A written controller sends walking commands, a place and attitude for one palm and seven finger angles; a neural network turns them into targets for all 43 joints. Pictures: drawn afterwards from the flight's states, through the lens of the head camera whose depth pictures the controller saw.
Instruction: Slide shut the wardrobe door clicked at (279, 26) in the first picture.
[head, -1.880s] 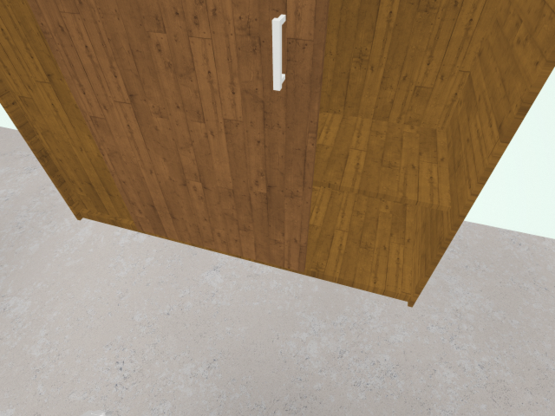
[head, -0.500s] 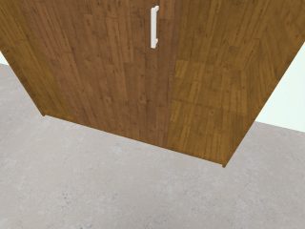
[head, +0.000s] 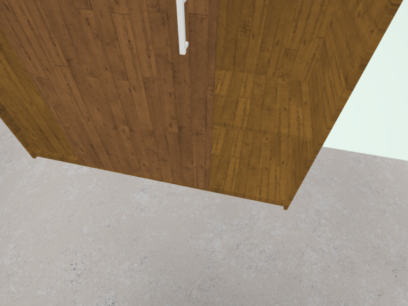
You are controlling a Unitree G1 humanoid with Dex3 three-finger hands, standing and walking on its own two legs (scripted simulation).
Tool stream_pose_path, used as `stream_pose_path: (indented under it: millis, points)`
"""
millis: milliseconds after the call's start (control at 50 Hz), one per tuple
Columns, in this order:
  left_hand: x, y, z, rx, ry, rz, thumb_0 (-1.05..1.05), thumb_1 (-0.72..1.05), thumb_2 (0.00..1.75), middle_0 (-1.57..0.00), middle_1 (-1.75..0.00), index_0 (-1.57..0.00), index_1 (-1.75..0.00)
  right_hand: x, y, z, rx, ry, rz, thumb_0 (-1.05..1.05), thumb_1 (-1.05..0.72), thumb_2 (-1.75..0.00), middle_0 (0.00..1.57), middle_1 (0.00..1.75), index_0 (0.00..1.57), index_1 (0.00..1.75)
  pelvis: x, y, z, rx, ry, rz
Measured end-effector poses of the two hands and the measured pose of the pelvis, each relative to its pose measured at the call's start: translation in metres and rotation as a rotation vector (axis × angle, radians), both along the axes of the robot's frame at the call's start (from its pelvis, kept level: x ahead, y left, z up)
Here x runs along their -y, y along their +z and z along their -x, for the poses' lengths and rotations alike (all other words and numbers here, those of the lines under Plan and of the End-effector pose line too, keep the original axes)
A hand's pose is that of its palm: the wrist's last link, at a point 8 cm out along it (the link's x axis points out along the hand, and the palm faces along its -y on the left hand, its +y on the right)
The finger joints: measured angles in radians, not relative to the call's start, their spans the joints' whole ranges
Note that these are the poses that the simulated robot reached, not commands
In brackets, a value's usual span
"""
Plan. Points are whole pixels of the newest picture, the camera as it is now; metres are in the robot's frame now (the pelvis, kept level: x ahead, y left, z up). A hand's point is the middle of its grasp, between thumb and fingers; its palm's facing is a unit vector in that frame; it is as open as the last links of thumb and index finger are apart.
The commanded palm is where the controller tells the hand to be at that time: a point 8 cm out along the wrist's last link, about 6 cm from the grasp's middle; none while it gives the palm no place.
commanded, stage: turn to face it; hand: left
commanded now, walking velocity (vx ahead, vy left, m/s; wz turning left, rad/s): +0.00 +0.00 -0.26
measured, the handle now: (183, 25) +0.81 +0.12 +0.18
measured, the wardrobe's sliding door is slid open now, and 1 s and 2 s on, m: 0.43 0.43 0.43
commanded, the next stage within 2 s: take the last steps up to it in 0.34 s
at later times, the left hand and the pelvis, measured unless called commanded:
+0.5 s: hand out of the picture +0.07 +0.22 -0.18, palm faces -0.10 -0.97 -0.21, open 7.4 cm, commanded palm none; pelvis -0.01 +0.03 -0.01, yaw -6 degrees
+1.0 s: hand out of the picture +0.04 +0.25 -0.19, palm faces -0.03 -0.99 -0.13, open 7.4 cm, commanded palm none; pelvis +0.11 +0.08 -0.02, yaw -7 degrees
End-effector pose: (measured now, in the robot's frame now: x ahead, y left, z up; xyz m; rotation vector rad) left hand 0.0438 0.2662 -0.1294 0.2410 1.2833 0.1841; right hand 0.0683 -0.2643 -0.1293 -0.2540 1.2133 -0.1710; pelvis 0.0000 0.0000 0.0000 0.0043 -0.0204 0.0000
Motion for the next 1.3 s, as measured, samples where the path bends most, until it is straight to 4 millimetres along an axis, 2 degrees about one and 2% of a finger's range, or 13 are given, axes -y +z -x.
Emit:
stream_pose_path:
  millis: [140, 280, 540, 620, 700, 740, 800, 900, 980, 1020, 1060, 1180, 1300]
  points:
    - [0.021, -0.012, -0.005, 0.007, -0.041, 0.058, 0.0, 0.91, 0.9, -0.2, -0.29, -0.2, -0.3, -0.019, -0.014, 0.047, -0.069, -0.082, -0.044, 0.01, -0.91, -0.9, 0.2, 0.3, 0.2, 0.3, -0.003, -0.007, 0.007, -0.007, -0.031, -0.004]
    - [0.026, -0.016, -0.011, 0.021, -0.072, 0.065, 0.0, 0.91, 0.9, -0.2, -0.3, -0.2, -0.3, -0.026, -0.022, 0.08, -0.115, -0.149, -0.061, 0.01, -0.91, -0.9, 0.2, 0.3, 0.2, 0.3, -0.007, -0.011, 0.013, -0.019, -0.053, -0.005]
    - [0.0, -0.014, -0.027, 0.015, -0.119, 0.068, 0.0, 0.91, 0.9, -0.2, -0.29, -0.2, -0.3, -0.051, -0.008, 0.098, -0.078, -0.216, -0.036, 0.01, -0.91, -0.9, 0.2, 0.3, 0.2, 0.3, -0.032, -0.006, 0.011, -0.021, -0.133, 0.005]
    - [0.004, -0.009, -0.035, 0.022, -0.144, 0.074, 0.0, 0.91, 0.9, -0.2, -0.29, -0.2, -0.29, -0.057, -0.01, 0.102, -0.088, -0.235, -0.065, 0.01, -0.91, -0.9, 0.2, 0.3, 0.2, 0.3, -0.03, -0.002, -0.001, -0.014, -0.158, 0.017]
    - [0.014, -0.016, -0.038, 0.045, -0.131, 0.08, 0.0, 0.91, 0.9, -0.2, -0.29, -0.2, -0.29, -0.06, -0.024, 0.107, -0.137, -0.244, -0.098, 0.01, -0.91, -0.9, 0.2, 0.3, 0.2, 0.3, -0.025, -0.011, -0.014, -0.005, -0.153, 0.02]
    - [0.016, -0.016, -0.03, 0.039, -0.097, 0.093, 0.0, 0.91, 0.9, -0.2, -0.29, -0.2, -0.29, -0.062, -0.024, 0.102, -0.172, -0.23, -0.107, 0.01, -0.91, -0.9, 0.2, 0.3, 0.2, 0.3, -0.027, -0.009, -0.023, -0.003, -0.143, 0.032]
    - [0.015, -0.016, -0.01, -0.028, -0.057, 0.106, 0.0, 0.91, 0.9, -0.2, -0.29, -0.2, -0.29, -0.066, -0.016, 0.079, -0.167, -0.218, -0.108, 0.01, -0.91, -0.9, 0.2, 0.3, 0.2, 0.3, -0.032, -0.003, -0.038, -0.008, -0.142, 0.029]
    - [0.0, -0.018, 0.014, -0.185, -0.016, 0.134, 0.0, 0.91, 0.9, -0.2, -0.29, -0.2, -0.3, -0.076, -0.001, 0.018, -0.079, -0.199, -0.092, 0.01, -0.91, -0.9, 0.2, 0.3, 0.2, 0.3, -0.05, 0.001, -0.067, -0.018, -0.133, 0.021]
    - [-0.025, -0.031, 0.009, -0.265, 0.023, 0.148, 0.0, 0.9, 0.9, -0.2, -0.3, -0.2, -0.3, -0.093, -0.002, -0.034, -0.023, -0.158, -0.059, 0.01, -0.91, -0.9, 0.2, 0.3, 0.2, 0.3, -0.073, -0.01, -0.099, -0.018, -0.122, 0.029]
    - [-0.041, -0.041, -0.003, -0.293, 0.025, 0.148, 0.0, 0.9, 0.9, -0.2, -0.3, -0.2, -0.3, -0.103, -0.008, -0.053, 0.003, -0.153, -0.035, 0.01, -0.91, -0.9, 0.2, 0.3, 0.2, 0.3, -0.085, -0.019, -0.114, -0.016, -0.126, 0.026]
    - [-0.054, -0.042, -0.027, -0.291, 0.006, 0.135, 0.01, 0.91, 0.9, -0.2, -0.29, -0.2, -0.3, -0.115, -0.008, -0.062, 0.005, -0.169, -0.031, 0.0, -0.91, -0.9, 0.2, 0.3, 0.2, 0.3, -0.093, -0.018, -0.126, -0.011, -0.137, 0.02]
    - [-0.073, -0.024, -0.145, -0.092, -0.055, 0.113, 0.01, 0.91, 0.9, -0.2, -0.29, -0.2, -0.29, -0.154, -0.001, -0.063, -0.088, -0.222, -0.079, 0.01, -0.92, -0.9, 0.2, 0.3, 0.2, 0.3, -0.104, 0.0, -0.166, -0.016, -0.138, 0.003]
    - [-0.061, -0.007, -0.252, 0.073, -0.112, 0.118, 0.0, 0.91, 0.9, -0.19, -0.29, -0.19, -0.29, -0.183, -0.004, -0.063, -0.186, -0.277, -0.15, 0.01, -0.91, -0.9, 0.2, 0.3, 0.2, 0.3, -0.107, 0.006, -0.208, -0.01, -0.14, -0.012]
